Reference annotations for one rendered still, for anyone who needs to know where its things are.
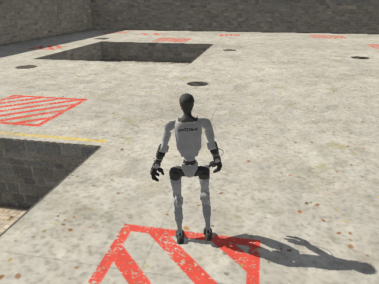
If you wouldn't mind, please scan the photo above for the robot left thigh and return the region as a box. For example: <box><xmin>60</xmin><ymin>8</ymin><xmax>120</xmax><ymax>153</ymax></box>
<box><xmin>169</xmin><ymin>165</ymin><xmax>183</xmax><ymax>208</ymax></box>

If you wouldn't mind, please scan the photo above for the robot left upper arm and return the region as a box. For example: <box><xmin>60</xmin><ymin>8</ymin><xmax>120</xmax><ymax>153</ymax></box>
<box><xmin>159</xmin><ymin>120</ymin><xmax>175</xmax><ymax>153</ymax></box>

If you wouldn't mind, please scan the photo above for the left robot forearm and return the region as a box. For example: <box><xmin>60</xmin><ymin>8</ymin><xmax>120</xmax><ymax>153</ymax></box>
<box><xmin>152</xmin><ymin>144</ymin><xmax>165</xmax><ymax>169</ymax></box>

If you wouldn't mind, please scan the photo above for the robot left hand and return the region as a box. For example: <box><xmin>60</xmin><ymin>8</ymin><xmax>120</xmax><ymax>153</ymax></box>
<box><xmin>150</xmin><ymin>166</ymin><xmax>164</xmax><ymax>181</ymax></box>

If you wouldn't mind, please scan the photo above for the robot right upper arm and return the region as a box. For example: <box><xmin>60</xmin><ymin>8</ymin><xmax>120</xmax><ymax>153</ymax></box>
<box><xmin>200</xmin><ymin>118</ymin><xmax>216</xmax><ymax>150</ymax></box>

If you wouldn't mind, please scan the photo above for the robot right hand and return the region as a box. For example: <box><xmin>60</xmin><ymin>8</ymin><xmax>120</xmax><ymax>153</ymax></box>
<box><xmin>208</xmin><ymin>161</ymin><xmax>222</xmax><ymax>173</ymax></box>

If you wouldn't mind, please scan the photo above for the humanoid robot head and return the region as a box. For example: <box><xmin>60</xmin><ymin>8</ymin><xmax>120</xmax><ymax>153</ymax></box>
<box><xmin>178</xmin><ymin>93</ymin><xmax>198</xmax><ymax>122</ymax></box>

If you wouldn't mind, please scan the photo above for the right robot forearm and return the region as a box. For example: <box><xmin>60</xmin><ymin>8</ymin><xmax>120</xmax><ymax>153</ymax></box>
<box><xmin>210</xmin><ymin>142</ymin><xmax>221</xmax><ymax>163</ymax></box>

